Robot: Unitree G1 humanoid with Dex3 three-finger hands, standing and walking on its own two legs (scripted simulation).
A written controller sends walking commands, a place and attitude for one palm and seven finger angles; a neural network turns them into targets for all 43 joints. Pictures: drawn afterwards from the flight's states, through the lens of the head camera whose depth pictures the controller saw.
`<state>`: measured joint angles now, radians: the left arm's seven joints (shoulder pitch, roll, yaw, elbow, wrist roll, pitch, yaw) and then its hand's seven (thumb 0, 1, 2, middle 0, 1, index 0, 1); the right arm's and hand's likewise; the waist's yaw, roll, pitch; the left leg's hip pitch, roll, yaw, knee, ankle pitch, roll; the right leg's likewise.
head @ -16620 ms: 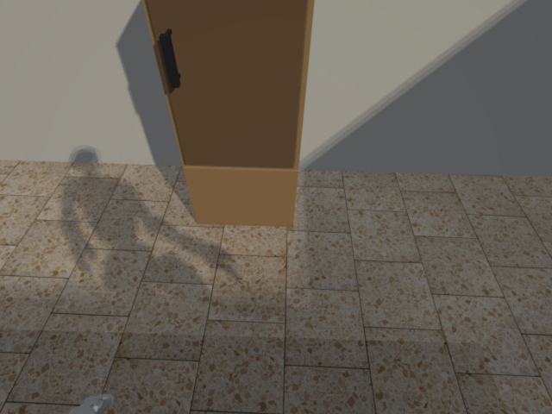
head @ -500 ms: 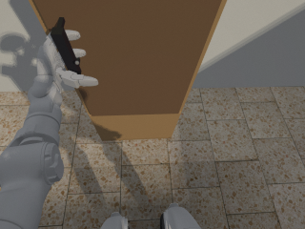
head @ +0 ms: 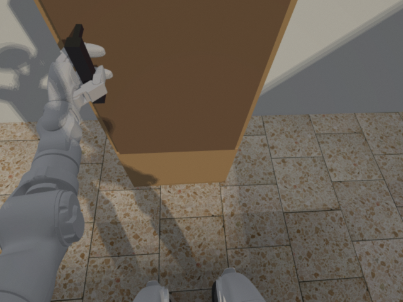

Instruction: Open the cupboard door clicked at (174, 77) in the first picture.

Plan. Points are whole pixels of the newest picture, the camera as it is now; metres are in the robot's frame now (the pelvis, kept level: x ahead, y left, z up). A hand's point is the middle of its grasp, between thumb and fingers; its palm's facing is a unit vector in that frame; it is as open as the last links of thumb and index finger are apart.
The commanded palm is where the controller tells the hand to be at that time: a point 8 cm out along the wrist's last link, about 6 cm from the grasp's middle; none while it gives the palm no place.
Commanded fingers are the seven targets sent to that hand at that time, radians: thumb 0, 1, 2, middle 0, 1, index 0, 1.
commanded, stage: close the thumb around the handle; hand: left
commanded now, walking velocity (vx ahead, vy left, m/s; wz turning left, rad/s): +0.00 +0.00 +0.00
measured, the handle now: (89, 66) +0.56 +0.17 +0.10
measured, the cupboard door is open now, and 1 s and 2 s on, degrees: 0 32 39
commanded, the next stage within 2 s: pull the door open along its arc in 0.06 s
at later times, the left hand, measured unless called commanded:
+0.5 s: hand (100, 96) +0.49 +0.15 +0.09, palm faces -0.03 -1.00 -0.01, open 5.8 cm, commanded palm +0.43 +0.20 +0.09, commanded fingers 0.00 0.90 0.90 -0.40 -1.35 -0.40 -1.35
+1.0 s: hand (146, 170) +0.33 +0.06 +0.10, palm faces +0.38 -0.93 +0.03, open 5.9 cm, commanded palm +0.27 +0.10 +0.09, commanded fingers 0.00 0.90 0.90 -0.40 -1.35 -0.40 -1.35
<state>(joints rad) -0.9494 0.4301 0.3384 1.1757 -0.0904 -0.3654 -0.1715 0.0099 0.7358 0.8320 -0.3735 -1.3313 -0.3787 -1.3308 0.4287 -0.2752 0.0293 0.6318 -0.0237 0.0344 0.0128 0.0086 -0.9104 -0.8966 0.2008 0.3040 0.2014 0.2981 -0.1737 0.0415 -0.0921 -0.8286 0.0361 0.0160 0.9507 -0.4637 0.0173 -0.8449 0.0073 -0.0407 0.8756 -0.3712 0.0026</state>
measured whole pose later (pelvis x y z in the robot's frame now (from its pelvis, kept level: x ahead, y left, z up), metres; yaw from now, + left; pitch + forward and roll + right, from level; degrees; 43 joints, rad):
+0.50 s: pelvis +0.01 -0.01 +0.01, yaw -1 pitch +18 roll -1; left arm -0.71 0.37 0.35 0.96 -0.14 -0.34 -0.21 0.01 0.72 0.75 -0.37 -1.35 -0.37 -1.35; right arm 0.42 -0.27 0.02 0.58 0.00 0.06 0.01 0.01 -0.91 -0.90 0.20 0.30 0.20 0.30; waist -0.14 0.04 -0.12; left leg -0.73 0.05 0.04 0.88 -0.46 0.01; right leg -0.77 0.02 -0.01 0.83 -0.37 -0.01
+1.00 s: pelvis +0.01 -0.02 +0.02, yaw +2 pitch +8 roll +0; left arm -0.02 -0.12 -0.15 0.16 0.05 -0.16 0.52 0.01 0.68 0.78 -0.31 -1.35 -0.39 -1.35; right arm 0.19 -0.18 0.01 0.53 -0.05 0.02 0.04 0.01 -0.91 -0.90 0.20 0.30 0.20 0.30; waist 0.00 0.04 -0.11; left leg -0.52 0.02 0.00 0.80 -0.43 -0.01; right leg -0.55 -0.01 -0.05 0.79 -0.39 -0.02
